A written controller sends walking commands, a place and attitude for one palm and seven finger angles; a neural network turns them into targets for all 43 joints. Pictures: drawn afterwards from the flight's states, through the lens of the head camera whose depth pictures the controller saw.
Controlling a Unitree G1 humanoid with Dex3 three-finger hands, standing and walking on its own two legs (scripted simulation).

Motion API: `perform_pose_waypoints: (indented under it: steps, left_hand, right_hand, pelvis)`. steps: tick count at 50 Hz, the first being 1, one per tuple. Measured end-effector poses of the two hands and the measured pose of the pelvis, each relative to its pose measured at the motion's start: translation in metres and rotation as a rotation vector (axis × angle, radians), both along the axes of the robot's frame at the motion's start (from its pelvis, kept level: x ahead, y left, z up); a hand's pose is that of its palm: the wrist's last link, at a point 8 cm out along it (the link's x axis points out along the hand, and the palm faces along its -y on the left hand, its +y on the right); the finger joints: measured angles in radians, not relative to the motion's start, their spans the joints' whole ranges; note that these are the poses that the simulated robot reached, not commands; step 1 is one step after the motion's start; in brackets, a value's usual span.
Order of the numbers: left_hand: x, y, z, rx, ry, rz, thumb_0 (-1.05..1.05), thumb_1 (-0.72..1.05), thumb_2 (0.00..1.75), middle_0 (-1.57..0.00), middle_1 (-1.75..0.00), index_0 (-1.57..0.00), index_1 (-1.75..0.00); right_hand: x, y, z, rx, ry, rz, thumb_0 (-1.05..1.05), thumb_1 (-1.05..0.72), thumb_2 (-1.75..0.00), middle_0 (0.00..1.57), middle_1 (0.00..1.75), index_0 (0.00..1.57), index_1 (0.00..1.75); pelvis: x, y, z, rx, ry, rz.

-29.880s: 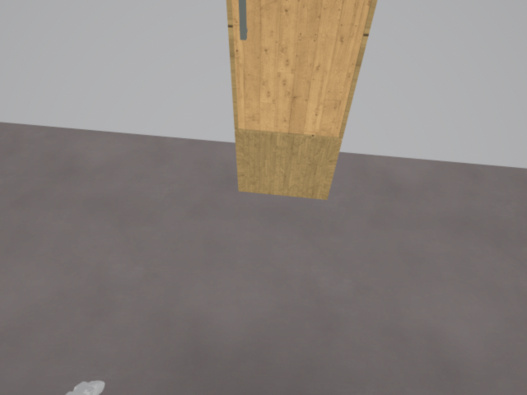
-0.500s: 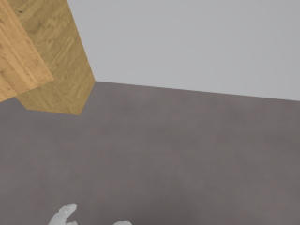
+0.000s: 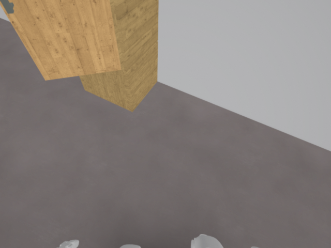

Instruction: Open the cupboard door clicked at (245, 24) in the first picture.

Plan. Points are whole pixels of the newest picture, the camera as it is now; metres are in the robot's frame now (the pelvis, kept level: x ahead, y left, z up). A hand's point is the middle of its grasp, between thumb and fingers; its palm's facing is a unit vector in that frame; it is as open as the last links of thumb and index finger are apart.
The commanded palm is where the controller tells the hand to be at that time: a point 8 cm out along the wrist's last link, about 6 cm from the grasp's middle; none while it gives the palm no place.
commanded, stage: turn to face it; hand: left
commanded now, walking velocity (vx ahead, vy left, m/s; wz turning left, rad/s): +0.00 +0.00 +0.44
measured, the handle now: out of the picture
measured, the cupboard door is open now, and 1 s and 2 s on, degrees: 43 43 43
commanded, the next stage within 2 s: take the last steps up to it in 0.36 s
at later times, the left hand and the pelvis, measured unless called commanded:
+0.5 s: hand out of the picture +0.00 +0.18 -0.19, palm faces +0.26 -0.94 -0.20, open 7.3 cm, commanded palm none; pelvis +0.02 -0.01 -0.01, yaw +13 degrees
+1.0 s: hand out of the picture +0.02 +0.18 -0.16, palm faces +0.39 -0.90 -0.18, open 7.4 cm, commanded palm none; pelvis +0.08 +0.02 +0.01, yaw +21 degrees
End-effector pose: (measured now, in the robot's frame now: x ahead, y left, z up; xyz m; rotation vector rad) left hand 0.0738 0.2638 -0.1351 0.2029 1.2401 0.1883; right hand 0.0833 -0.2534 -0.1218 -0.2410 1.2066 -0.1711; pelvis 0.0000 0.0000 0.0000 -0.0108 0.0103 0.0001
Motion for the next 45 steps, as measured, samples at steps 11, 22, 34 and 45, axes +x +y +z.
perform_pose_waypoints:
  steps: [11, 22, 34, 45]
  left_hand:
    - [-0.009, -0.037, 0.015, 0.051, -0.081, 0.066, 0.00, 0.91, 0.90, -0.20, -0.29, -0.20, -0.30]
    - [-0.072, -0.053, -0.004, -0.054, 0.041, 0.208, 0.00, 0.91, 0.90, -0.21, -0.30, -0.20, -0.30]
    - [-0.084, -0.024, -0.001, -0.060, 0.063, 0.299, 0.01, 0.91, 0.90, -0.20, -0.29, -0.19, -0.30]
    - [-0.061, -0.034, 0.008, -0.026, -0.016, 0.363, 0.00, 0.91, 0.90, -0.20, -0.29, -0.20, -0.30]
  right_hand:
    - [0.016, -0.025, -0.028, 0.072, 0.057, 0.051, 0.01, -0.91, -0.90, 0.20, 0.30, 0.20, 0.30]
    - [0.061, 0.000, -0.007, 0.037, 0.038, 0.176, 0.01, -0.91, -0.90, 0.20, 0.29, 0.20, 0.30]
    - [0.059, 0.035, -0.006, 0.041, 0.041, 0.264, 0.01, -0.91, -0.90, 0.20, 0.30, 0.20, 0.30]
    - [0.070, 0.020, -0.023, 0.054, 0.184, 0.272, 0.01, -0.92, -0.90, 0.20, 0.30, 0.20, 0.30]
  pelvis:
    - [0.007, -0.035, -0.006, 0.021, -0.015, 0.116]
    - [0.017, -0.024, 0.001, 0.034, -0.011, 0.207]
    - [0.023, -0.009, 0.005, -0.005, -0.012, 0.269]
    - [0.061, -0.004, 0.002, 0.022, -0.026, 0.340]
